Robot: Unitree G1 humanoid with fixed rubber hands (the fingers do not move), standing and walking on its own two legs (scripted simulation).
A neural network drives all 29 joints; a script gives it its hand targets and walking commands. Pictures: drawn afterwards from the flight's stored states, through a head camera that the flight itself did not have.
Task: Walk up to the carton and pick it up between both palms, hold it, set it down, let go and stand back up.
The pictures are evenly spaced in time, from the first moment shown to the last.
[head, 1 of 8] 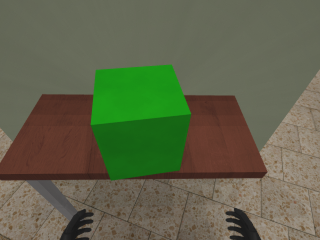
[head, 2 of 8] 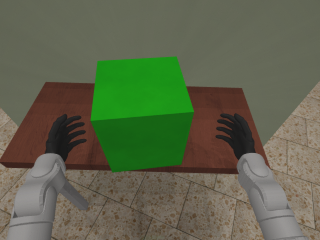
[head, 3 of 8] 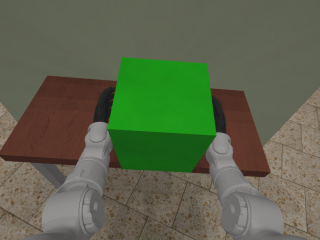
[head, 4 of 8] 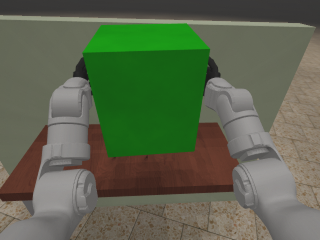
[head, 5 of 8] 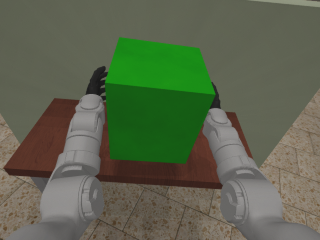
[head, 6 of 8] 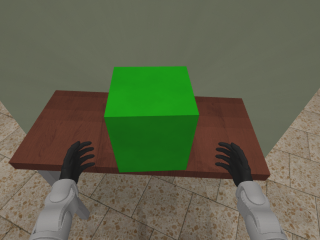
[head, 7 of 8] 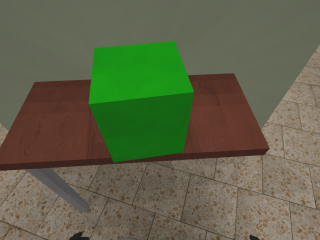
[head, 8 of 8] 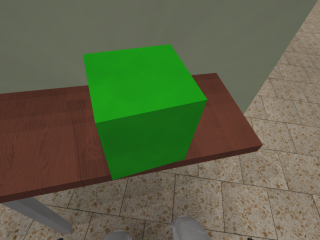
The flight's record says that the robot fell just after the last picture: no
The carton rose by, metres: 0.24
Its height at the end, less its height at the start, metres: +0.00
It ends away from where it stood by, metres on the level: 0.01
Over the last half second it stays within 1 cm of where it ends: yes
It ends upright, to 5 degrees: yes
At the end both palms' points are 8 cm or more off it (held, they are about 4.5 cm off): yes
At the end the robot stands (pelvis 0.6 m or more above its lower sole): yes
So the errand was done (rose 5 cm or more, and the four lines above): yes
